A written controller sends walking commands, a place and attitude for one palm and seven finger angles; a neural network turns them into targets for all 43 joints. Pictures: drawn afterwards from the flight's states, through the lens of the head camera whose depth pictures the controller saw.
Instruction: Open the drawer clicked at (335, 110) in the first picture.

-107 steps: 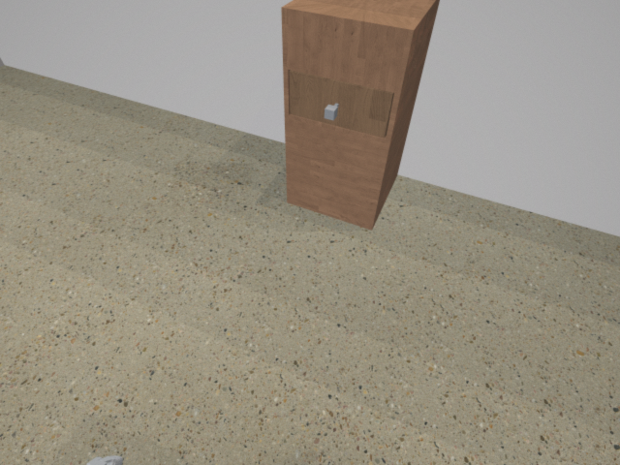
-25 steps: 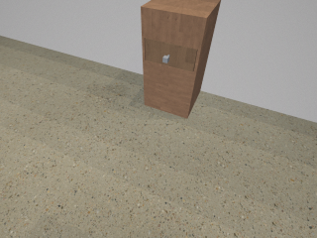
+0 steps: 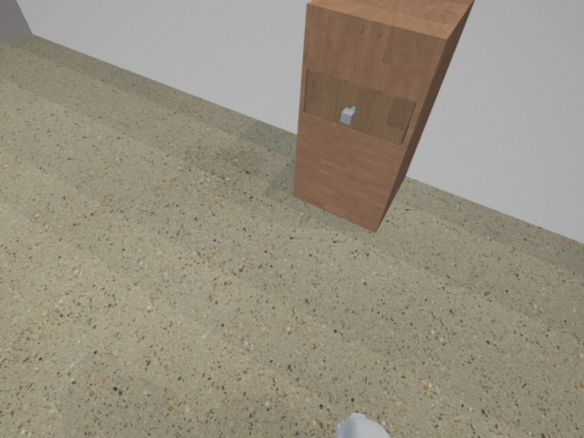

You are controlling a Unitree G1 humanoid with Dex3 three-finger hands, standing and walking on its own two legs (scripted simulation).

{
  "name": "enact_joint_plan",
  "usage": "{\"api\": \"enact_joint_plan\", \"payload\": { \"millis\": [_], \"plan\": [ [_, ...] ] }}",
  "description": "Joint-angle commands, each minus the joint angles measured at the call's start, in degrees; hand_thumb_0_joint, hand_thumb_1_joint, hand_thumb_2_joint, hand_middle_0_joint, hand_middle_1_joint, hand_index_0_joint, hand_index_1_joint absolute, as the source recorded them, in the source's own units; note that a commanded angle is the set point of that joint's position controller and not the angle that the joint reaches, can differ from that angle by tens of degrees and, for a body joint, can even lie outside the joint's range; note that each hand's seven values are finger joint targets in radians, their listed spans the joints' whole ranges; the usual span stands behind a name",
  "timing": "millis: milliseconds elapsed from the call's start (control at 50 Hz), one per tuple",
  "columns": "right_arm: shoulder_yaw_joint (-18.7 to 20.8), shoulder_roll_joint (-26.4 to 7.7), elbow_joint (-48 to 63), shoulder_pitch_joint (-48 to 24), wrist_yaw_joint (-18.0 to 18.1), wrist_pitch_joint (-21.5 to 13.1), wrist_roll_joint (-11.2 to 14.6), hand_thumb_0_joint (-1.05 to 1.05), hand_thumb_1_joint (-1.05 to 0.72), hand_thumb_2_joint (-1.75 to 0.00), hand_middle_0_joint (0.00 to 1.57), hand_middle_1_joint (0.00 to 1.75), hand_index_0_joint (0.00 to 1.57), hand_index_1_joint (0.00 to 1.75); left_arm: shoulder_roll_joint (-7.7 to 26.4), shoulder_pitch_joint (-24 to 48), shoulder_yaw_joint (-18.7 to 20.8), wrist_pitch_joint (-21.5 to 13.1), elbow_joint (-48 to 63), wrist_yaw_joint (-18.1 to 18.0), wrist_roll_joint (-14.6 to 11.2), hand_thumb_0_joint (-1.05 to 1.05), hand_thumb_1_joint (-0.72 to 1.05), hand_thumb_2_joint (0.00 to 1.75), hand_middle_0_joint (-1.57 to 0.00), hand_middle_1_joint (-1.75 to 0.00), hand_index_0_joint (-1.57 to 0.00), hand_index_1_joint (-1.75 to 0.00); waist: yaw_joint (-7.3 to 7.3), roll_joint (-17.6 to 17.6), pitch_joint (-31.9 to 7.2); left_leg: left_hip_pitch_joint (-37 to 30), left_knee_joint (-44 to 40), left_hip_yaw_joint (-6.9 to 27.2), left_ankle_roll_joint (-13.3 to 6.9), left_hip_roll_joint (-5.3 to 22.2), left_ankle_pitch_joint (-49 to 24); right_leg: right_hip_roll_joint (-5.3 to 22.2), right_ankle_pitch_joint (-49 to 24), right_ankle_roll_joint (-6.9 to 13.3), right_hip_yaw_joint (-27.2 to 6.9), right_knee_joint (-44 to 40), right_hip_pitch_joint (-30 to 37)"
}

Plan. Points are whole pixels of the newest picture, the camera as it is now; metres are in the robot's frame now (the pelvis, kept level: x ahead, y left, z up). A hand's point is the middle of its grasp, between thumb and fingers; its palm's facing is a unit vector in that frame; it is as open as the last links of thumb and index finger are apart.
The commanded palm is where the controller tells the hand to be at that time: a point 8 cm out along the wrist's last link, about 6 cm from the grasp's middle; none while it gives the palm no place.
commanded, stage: walk to a spot facing it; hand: left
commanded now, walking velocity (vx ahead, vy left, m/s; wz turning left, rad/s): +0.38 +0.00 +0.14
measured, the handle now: (350, 113) +1.15 -0.18 -0.20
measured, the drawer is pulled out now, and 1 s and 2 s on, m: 0.00 0.00 0.00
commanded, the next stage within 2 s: turn to face it in 0.50 s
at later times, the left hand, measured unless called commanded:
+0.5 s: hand (205, 410) +0.20 +0.14 -0.18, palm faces +0.23 -0.95 -0.19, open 7.2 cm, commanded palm none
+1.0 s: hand (194, 323) +0.35 +0.19 -0.18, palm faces +0.22 -0.96 -0.18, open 7.4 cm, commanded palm none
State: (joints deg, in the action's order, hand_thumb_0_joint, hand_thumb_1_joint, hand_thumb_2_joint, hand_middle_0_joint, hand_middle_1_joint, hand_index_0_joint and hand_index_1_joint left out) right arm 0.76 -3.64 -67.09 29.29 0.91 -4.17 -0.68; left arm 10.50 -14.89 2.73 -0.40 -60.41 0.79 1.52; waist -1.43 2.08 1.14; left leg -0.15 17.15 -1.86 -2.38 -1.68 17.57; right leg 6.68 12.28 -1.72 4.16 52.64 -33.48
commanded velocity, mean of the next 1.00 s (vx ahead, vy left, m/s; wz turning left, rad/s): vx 0.17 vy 0.00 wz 0.01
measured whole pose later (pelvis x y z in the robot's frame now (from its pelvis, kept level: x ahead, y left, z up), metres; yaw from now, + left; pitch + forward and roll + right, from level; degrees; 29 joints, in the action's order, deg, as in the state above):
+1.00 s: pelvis +0.36 +0.02 -0.01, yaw +7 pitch -2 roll +0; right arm 2.8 -9.4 -56.4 8.2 0.8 -0.8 -1.3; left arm 8.6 -17.1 3.7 2.8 -57.8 0.1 1.3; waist 2.0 0.2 2.7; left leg 11.4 28.2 -16.2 -2.3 4.6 14.5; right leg 5.0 20.2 -2.8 5.7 48.7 -25.1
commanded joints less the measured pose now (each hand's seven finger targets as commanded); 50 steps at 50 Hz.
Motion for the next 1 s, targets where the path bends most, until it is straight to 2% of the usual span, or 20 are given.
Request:
{"api": "enact_joint_plan", "payload": {
  "millis": [0,60,100,120,140,160,200,240,280,400,520,540,580,600,620,640,700,760,840,980],
  "plan": [
    [2.3,-10.28,0.57,4.19,1.2,-0.96,-0.47,0.0,-0.9,-0.9,0.2,0.3,0.2,0.3,1.18,10.87,0.51,-2.06,7.11,0.55,-0.48,0.0,0.9,0.9,-0.2,-0.3,-0.2,-0.3,-1.98,-9.02,8.84,3.36,-6.76,8.63,-8.19,14.9,-18.51,-0.16,-1.4,0.65,1.75,-11.05,-1.95],
    [2.71,-11.33,0.36,3.02,1.12,-0.72,-0.82,0.0,-0.9,-0.9,0.2,0.3,0.2,0.3,1.58,9.85,1.01,-2.38,7.28,0.56,-0.47,0.0,0.9,0.9,-0.2,-0.3,-0.2,-0.3,-0.5,-9.34,8.59,5.18,-3.56,7.67,-7.47,15.14,-24.51,-2.56,-0.59,2.27,3.15,-14.76,6.25],
    [2.94,-12.52,0.97,0.7,1.09,-0.53,-0.52,0.0,-0.9,-0.9,0.2,0.3,0.2,0.3,3.93,-1.4,1.88,-3.03,4.29,0.35,-0.22,0.0,0.9,0.9,-0.2,-0.3,-0.2,-0.3,4.95,-6.58,3.37,7.27,10.29,5.05,-5.29,12.99,-33.64,-4.78,-1.96,3.41,4.3,-19.35,21.24],
    [2.96,-11.91,1.5,0.96,0.72,-0.53,-0.16,0.0,-0.9,-0.9,0.2,0.3,0.2,0.3,7.4,-11.65,2.84,-3.94,1.43,-0.09,0.29,0.0,0.9,0.9,-0.2,-0.3,-0.2,-0.3,8.82,-1.28,-3.54,14.7,25.84,3.48,-3.03,9.86,-28.22,-1.12,-1.23,5.29,-0.91,-21.81,36.95],
    [2.29,-8.08,3.81,4.2,-0.01,-0.73,0.67,0.0,-0.9,-0.9,0.2,0.3,0.2,0.3,14.58,-19.32,4.62,-4.26,-0.29,-1.28,0.62,0.0,0.9,0.9,-0.2,-0.3,-0.2,-0.3,9.99,13.8,-12.86,29.82,46.77,-0.73,-0.49,0.9,2.04,17.27,3.01,10.46,-25.81,-29.47,50.71],
    [2.42,-8.13,5.0,0.71,0.0,-0.44,0.68,0.0,-0.9,-0.9,0.2,0.3,0.2,0.3,16.52,-19.27,4.66,-3.84,-0.74,-1.38,-0.48,0.0,0.9,0.9,-0.2,-0.3,-0.2,-0.3,9.2,11.43,-12.4,33.65,59.19,3.53,-1.37,1.63,13.86,23.65,11.56,13.42,-36.17,-37.56,45.68],
    [3.09,-7.47,6.72,-6.51,-0.89,0.3,-0.32,0.0,-0.9,-0.9,0.2,0.3,0.2,0.3,10.5,-7.1,2.85,-3.74,2.12,-1.53,-0.14,0.0,0.9,0.9,-0.2,-0.3,-0.2,-0.3,5.56,5.38,0.42,37.15,63.81,3.87,-1.18,7.4,4.48,20.2,24.98,11.49,-29.18,-42.29,26.28],
    [2.97,-5.74,6.16,-6.5,-1.33,1.66,-0.82,0.0,-0.9,-0.9,0.2,0.3,0.2,0.3,4.83,-2.19,1.26,-4.33,2.54,-1.95,0.27,0.0,0.9,0.9,-0.2,-0.3,-0.2,-0.3,1.64,1.1,3.08,33.28,59.36,4.15,-0.26,9.82,-0.06,16.39,15.02,9.07,-15.02,-42.07,16.86],
    [2.97,-5.53,5.99,-5.43,-1.7,2.88,-1.01,0.0,-0.9,-0.9,0.2,0.3,0.2,0.3,3.55,-2.57,0.75,-4.76,2.24,-1.98,0.4,0.0,0.9,0.9,-0.2,-0.3,-0.2,-0.3,0.01,3.48,2.18,32.57,54.83,2.53,1.11,10.02,-2.31,13.87,6.58,7.82,-6.44,-42.14,15.9],
    [2.97,-6.62,12.3,-16.97,-3.64,3.61,-0.8,0.0,-0.9,-0.9,0.2,0.3,0.2,0.3,5.92,-4.07,0.96,-5.15,2.34,-1.82,0.16,0.0,0.9,0.9,-0.2,-0.3,-0.2,-0.3,0.8,3.02,5.08,34.91,36.23,-2.09,3.07,10.39,-8.84,12.09,-4.33,7.39,4.71,-42.87,20.03],
    [2.56,-9.45,16.94,-24.52,-4.45,3.03,-0.84,0.0,-0.9,-0.9,0.2,0.3,0.2,0.3,9.92,-7.02,1.77,-4.19,2.46,-1.79,0.15,0.0,0.9,0.9,-0.2,-0.3,-0.2,-0.3,2.68,2.71,3.85,30.01,23.7,-6.09,0.97,7.38,-5.85,14.41,-20.48,6.32,8.53,-35.2,30.31],
    [2.82,-10.5,17.09,-23.0,-4.22,2.81,-0.89,0.0,-0.9,-0.9,0.2,0.3,0.2,0.3,10.59,-6.64,2.08,-4.05,2.65,-1.81,0.27,0.0,0.9,0.9,-0.2,-0.3,-0.2,-0.3,1.74,2.05,2.76,26.09,21.99,-6.34,0.22,6.48,-3.52,15.13,-26.09,6.17,8.92,-30.23,30.58],
    [4.05,-14.84,14.47,-10.52,-3.32,2.32,-1.47,0.0,-0.9,-0.9,0.2,0.3,0.2,0.3,11.72,-6.14,2.36,-3.73,3.66,-1.6,-0.33,0.0,0.9,0.9,-0.2,-0.3,-0.2,-0.3,-4.4,-2.35,-5.44,5.11,12.69,-5.85,-1.38,3.45,-8.99,11.61,-28.59,3.21,12.6,-7.62,24.22],
    [5.47,-22.32,13.16,-4.22,-2.24,1.91,-1.93,0.0,-0.9,-0.9,0.2,0.3,0.2,0.3,8.12,-9.23,1.91,-3.28,5.04,-0.86,-1.26,0.0,0.9,0.9,-0.2,-0.3,-0.2,-0.3,-5.38,-19.18,-12.9,-10.18,9.32,15.69,-7.0,19.01,-24.44,1.12,3.16,-1.07,12.82,11.33,8.27],
    [5.34,-25.28,12.04,-1.6,-1.32,2.19,-0.53,0.0,-0.9,-0.9,0.2,0.3,0.2,0.3,6.56,-7.24,0.81,-3.18,6.81,-1.1,-1.07,0.0,0.9,0.9,-0.2,-0.3,-0.2,-0.3,-5.56,-19.14,-15.56,-12.8,4.41,25.76,-11.81,28.04,-36.41,-2.45,24.2,-0.58,4.07,21.62,0.37],
    [4.67,-23.51,12.65,-4.88,-0.67,2.08,-0.04,0.0,-0.9,-0.9,0.2,0.3,0.2,0.3,6.9,-5.67,0.61,-2.5,6.62,-1.76,-1.16,0.0,0.9,0.9,-0.2,-0.3,-0.2,-0.3,-4.24,-9.9,-13.49,-6.31,3.13,21.66,-11.15,28.93,-31.19,-0.88,21.91,0.22,0.46,25.0,0.42],
    [2.23,-14.81,13.65,-16.56,0.09,1.03,-0.27,0.0,-0.9,-0.9,0.2,0.3,0.2,0.3,3.41,-7.58,0.05,-0.93,1.81,-1.72,-0.34,0.0,0.9,0.9,-0.2,-0.3,-0.2,-0.3,0.83,-9.3,-1.38,11.22,-0.68,7.24,-5.67,21.6,-24.69,2.34,11.22,-0.36,-2.89,19.67,3.17],
    [1.6,-13.52,12.74,-19.42,0.31,0.91,-0.16,0.0,-0.9,-0.9,0.2,0.3,0.2,0.3,2.02,-12.25,-0.08,1.04,-0.41,-1.71,-0.53,0.0,0.9,0.9,-0.2,-0.3,-0.2,-0.3,3.61,-9.1,-2.5,16.12,-2.32,-0.89,-4.85,19.31,-23.48,1.07,8.68,-0.47,-2.47,11.97,10.63],
    [3.18,-13.37,12.89,-19.27,0.55,2.19,-0.42,0.0,-0.9,-0.9,0.2,0.3,0.2,0.3,1.85,-7.95,1.35,2.69,2.43,-1.32,-0.15,0.0,0.9,0.9,-0.2,-0.3,-0.2,-0.3,2.74,-6.73,2.16,18.46,-4.6,-2.24,-6.41,21.2,-12.11,0.38,7.34,-1.03,-1.2,6.1,8.26],
    [4.78,-15.72,12.35,-17.9,0.63,3.39,-0.85,0.0,-0.9,-0.9,0.2,0.3,0.2,0.3,1.53,-2.2,2.13,2.21,7.34,-0.6,-0.06,0.0,0.9,0.9,-0.2,-0.3,-0.2,-0.3,0.9,-10.04,0.09,9.54,3.45,-5.52,-5.64,23.89,-17.96,-2.18,8.6,-0.61,1.85,-9.54,11.23]
  ]
}}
